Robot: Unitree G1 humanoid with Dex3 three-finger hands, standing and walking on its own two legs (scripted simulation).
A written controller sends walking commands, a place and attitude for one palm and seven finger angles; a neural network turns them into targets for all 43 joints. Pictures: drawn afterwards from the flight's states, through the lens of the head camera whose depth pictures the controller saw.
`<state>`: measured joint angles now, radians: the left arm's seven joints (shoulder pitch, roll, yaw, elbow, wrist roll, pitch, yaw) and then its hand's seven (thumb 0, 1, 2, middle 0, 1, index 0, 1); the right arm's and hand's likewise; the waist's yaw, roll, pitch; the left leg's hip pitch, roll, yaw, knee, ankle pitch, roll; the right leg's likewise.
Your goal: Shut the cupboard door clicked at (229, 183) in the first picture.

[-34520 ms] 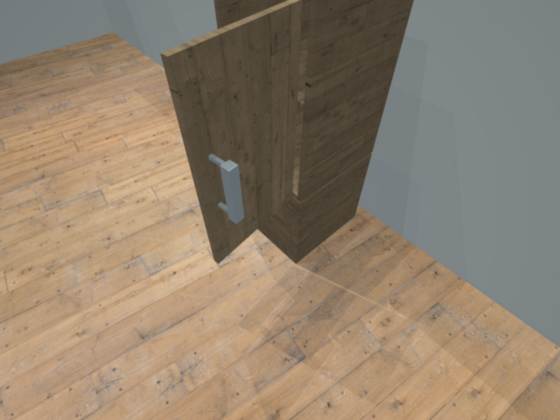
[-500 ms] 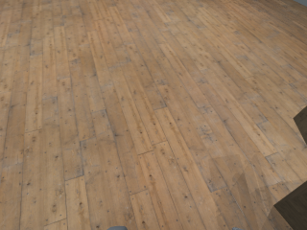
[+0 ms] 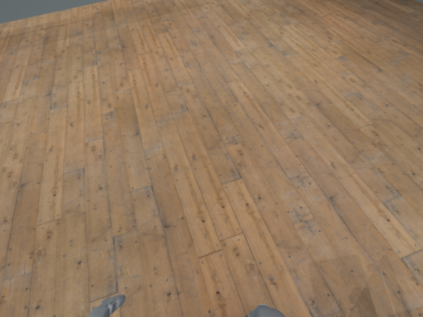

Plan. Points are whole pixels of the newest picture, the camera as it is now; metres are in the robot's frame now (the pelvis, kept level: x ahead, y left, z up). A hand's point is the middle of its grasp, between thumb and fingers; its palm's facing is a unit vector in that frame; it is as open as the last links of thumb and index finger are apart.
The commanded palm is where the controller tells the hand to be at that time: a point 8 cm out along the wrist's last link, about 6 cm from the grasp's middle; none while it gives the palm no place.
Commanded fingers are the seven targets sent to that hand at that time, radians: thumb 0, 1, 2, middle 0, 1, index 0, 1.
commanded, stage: walk to a spot facing it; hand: left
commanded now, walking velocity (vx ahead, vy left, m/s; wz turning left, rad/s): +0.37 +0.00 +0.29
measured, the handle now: out of the picture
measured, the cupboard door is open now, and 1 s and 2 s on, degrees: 60 60 60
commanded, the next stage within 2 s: turn to face it in 0.44 s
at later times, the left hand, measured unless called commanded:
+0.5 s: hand out of the picture +0.10 +0.16 -0.17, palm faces +0.32 -0.94 -0.13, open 7.4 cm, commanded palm none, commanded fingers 0.00 0.90 0.90 -0.20 -0.30 -0.20 -0.30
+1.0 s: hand (127, 208) +0.40 +0.26 -0.15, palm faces +0.08 -0.97 -0.24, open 7.4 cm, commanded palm none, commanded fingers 0.00 0.90 0.90 -0.20 -0.30 -0.20 -0.30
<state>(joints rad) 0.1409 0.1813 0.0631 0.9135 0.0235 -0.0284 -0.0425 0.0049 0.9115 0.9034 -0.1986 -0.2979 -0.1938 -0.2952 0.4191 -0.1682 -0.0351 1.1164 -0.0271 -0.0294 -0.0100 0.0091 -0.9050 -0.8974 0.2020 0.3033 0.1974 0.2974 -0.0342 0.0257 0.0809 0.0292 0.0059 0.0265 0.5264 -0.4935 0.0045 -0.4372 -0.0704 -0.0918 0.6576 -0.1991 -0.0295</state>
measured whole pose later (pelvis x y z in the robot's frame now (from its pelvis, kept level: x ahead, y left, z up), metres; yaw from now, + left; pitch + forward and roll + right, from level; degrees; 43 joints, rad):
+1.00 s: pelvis +0.34 +0.05 +0.00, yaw +1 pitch +0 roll +0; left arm 0.21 0.18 0.08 0.93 0.03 0.03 -0.02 0.00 0.91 0.90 -0.20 -0.30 -0.19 -0.29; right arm 0.20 -0.20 -0.04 1.00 -0.03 0.02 -0.02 0.00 -0.92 -0.90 0.20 0.30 0.20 0.30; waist 0.01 0.04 0.07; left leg -0.23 0.10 0.26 0.70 -0.43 0.00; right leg -0.34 -0.02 -0.08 0.65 -0.31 -0.03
